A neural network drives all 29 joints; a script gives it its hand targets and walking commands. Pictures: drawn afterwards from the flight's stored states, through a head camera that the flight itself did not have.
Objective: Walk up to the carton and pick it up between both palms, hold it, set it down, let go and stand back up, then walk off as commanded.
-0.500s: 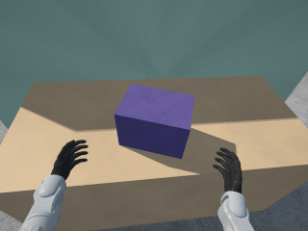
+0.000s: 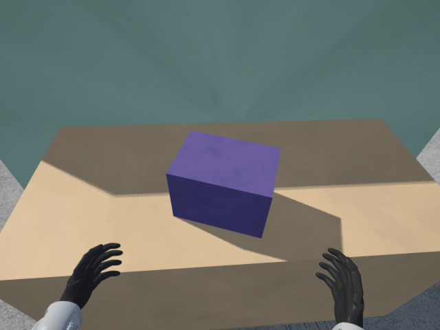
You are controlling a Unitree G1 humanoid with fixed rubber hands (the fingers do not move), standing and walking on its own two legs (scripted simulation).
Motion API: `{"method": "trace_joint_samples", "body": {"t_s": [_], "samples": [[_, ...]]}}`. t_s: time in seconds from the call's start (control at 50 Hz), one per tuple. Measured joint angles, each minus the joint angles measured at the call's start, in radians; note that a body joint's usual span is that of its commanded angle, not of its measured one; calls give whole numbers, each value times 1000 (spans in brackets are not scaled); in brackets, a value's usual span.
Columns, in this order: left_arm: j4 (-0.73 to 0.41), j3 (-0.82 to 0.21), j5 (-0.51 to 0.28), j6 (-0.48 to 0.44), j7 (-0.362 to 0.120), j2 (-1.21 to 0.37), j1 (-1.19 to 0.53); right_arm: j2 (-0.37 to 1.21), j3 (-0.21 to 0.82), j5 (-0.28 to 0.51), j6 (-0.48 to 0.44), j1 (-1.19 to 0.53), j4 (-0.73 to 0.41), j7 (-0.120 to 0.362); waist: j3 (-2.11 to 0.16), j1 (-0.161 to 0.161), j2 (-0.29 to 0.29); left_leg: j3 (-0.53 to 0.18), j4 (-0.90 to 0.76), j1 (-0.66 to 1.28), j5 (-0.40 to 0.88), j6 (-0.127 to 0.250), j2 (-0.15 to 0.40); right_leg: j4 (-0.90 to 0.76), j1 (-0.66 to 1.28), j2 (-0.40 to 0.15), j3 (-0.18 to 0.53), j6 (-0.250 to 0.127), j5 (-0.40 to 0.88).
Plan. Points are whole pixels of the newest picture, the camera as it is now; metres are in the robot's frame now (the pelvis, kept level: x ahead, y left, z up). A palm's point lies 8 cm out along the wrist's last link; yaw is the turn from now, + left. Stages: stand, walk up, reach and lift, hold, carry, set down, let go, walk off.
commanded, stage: set down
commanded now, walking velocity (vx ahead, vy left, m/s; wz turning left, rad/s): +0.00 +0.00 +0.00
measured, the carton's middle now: (225, 183) +0.52 +0.00 -0.07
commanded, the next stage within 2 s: let go in 1.74 s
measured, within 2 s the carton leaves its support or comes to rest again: neither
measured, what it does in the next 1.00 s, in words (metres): stands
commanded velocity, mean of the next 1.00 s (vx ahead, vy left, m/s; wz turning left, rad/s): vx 0.00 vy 0.00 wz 0.00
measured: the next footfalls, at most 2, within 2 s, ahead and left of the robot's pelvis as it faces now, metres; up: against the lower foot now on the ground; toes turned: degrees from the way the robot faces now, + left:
none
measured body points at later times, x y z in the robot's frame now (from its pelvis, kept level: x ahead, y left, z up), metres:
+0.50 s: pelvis +0.02 -0.01 +0.00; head +0.03 +0.00 +0.45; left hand +0.25 +0.25 -0.02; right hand +0.21 -0.20 -0.03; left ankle +0.03 +0.10 -0.73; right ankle +0.00 -0.15 -0.73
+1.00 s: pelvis +0.01 -0.02 +0.01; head +0.00 -0.01 +0.46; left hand +0.21 +0.25 -0.04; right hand +0.19 -0.21 -0.05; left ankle +0.03 +0.10 -0.73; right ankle +0.00 -0.15 -0.73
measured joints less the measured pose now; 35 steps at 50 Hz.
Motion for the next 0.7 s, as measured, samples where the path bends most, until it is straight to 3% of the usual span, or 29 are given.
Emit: {"method": "trace_joint_samples", "body": {"t_s": [0.18, 0.3, 0.48, 0.7], "samples": [[-21, -9, -4, 30, 22, 0, 6, 1, -1, -68, 130, 0, -9, 16, -4, 11, 0, 0, -15, 12, 13, 0, -2, -3, 7, -1, 0, -6, 7], [-21, -20, 4, 51, 50, 0, 6, 2, -22, -109, 167, -1, 14, 40, 1, 11, 0, 0, -30, 20, 14, -1, -2, -3, 7, -1, 0, -6, 4], [-22, -21, 5, 57, 46, 0, 6, 2, -26, -116, 148, -1, 27, 50, 9, 11, 0, 0, -50, 29, 6, -16, -2, -4, 7, -1, 0, -13, -18], [-23, -22, 77, 83, 35, 0, 54, 2, -25, -117, 54, 0, 109, 67, 7, 11, 0, 0, -76, 64, 1, -25, -1, -38, 46, 0, 0, -16, -21]]}}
